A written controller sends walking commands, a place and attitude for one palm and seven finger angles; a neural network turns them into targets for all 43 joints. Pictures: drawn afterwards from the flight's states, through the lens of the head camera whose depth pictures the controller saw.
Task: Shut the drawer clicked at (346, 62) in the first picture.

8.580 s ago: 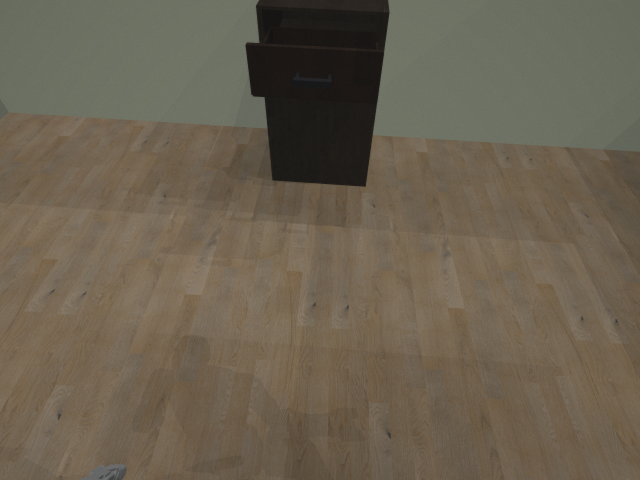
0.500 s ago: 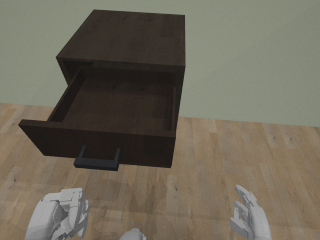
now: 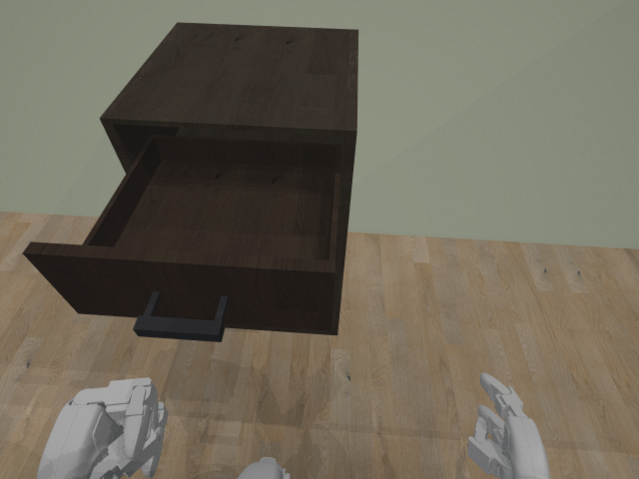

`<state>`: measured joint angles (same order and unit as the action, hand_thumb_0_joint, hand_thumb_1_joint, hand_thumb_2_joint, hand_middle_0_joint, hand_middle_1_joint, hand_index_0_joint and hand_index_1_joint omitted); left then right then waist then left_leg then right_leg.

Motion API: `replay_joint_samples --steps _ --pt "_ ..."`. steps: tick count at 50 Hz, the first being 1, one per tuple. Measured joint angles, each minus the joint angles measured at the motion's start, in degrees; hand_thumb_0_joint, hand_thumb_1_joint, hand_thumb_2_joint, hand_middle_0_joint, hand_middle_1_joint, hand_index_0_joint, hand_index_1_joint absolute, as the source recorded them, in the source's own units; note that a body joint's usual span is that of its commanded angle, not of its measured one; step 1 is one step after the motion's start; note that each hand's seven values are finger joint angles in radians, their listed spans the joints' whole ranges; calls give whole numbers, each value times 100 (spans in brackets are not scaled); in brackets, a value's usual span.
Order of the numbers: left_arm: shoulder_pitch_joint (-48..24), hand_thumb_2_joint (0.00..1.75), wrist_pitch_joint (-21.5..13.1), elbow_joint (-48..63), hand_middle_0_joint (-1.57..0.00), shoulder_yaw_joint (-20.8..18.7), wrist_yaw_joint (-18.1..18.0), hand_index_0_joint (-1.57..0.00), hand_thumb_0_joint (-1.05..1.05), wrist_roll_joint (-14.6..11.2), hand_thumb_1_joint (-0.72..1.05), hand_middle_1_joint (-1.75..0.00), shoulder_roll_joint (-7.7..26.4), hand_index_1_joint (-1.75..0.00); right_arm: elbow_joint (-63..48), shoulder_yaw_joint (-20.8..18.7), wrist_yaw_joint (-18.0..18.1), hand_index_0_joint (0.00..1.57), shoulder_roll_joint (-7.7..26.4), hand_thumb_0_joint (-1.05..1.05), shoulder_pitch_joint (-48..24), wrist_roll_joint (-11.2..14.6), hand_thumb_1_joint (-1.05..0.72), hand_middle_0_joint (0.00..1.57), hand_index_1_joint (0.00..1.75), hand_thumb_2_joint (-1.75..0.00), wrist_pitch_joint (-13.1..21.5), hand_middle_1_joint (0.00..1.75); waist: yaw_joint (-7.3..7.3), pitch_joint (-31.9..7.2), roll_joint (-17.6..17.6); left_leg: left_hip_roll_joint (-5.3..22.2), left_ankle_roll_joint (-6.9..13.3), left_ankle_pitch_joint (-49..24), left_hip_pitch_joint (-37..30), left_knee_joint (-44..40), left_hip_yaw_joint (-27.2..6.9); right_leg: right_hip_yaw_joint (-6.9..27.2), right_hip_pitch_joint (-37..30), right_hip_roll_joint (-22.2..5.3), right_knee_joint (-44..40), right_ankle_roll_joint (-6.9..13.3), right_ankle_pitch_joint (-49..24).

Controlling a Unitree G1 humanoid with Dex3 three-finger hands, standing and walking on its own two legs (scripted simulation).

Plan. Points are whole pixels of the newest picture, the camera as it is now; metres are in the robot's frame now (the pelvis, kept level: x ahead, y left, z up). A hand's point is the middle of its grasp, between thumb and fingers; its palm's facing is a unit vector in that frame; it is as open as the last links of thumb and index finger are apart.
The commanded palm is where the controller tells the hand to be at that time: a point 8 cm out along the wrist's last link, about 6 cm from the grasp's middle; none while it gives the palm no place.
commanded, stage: bring the fist close to the handle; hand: left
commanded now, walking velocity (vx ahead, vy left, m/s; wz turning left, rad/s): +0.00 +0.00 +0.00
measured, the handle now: (184, 315) +0.33 +0.22 -0.01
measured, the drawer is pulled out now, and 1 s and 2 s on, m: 0.30 0.30 0.28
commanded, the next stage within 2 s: push the drawer shut in 1.36 s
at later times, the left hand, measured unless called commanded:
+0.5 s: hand (183, 415) +0.19 +0.17 +0.03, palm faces +0.01 -1.00 -0.05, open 3.3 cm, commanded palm +0.17 +0.22 +0.03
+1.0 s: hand (201, 385) +0.24 +0.17 -0.02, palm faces -0.01 -1.00 -0.05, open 3.3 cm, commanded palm +0.22 +0.23 -0.01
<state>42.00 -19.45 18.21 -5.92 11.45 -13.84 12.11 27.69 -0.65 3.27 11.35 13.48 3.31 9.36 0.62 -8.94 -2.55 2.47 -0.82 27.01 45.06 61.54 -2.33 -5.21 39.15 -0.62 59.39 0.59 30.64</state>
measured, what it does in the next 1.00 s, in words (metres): lowers itself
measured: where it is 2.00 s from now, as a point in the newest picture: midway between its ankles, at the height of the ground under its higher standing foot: outside the picture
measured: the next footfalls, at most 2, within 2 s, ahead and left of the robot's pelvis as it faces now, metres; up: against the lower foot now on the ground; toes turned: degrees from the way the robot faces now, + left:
none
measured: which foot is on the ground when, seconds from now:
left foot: down 0.00-1.00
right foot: down 0.00-1.00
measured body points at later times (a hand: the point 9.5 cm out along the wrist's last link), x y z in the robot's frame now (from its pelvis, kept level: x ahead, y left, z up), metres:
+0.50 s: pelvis +0.00 +0.00 -0.02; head +0.06 +0.01 +0.42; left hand +0.18 +0.22 +0.04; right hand +0.19 -0.24 -0.09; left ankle +0.04 +0.13 -0.67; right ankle -0.01 -0.12 -0.67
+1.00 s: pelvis -0.01 +0.00 -0.05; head +0.09 +0.01 +0.39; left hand +0.23 +0.23 -0.01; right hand +0.17 -0.25 -0.13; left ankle +0.04 +0.13 -0.67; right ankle -0.01 -0.12 -0.67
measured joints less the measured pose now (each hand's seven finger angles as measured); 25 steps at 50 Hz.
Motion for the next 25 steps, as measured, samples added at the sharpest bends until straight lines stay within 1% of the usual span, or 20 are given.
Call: replay_joint_samples --steps 5,11,17,25 --pt "-142 90 -98 -291 -140 -85 96 -140 2 -41 90 -160 -26 -160 55 7 12 20 11 1 -31 -33 -91 20 30 -90 23 30 -12 -9 11 5 -20 3 53 5 -16 -14 52 6 13 16 12" --pt "-382 90 -275 -578 -140 -32 155 -140 2 -9 90 -160 -73 -160 100 -39 -5 20 74 1 -80 -83 -91 20 30 -90 74 30 -25 0 39 4 -27 64 296 183 -30 -20 294 3 203 26 85" --pt "-647 90 -399 -716 -140 30 79 -140 2 74 90 -160 -102 -160 129 -74 -17 20 75 1 -128 -127 -91 20 30 -90 23 30 -47 -25 73 8 -24 148 580 408 -16 2 592 0 448 26 177" --pt "-913 90 -417 -929 -140 12 -40 -140 2 127 90 -160 -98 -160 135 -47 -31 20 32 1 -157 -162 -91 20 29 -90 -120 30 -98 -71 86 22 -21 231 904 648 -15 14 918 8 688 26 255"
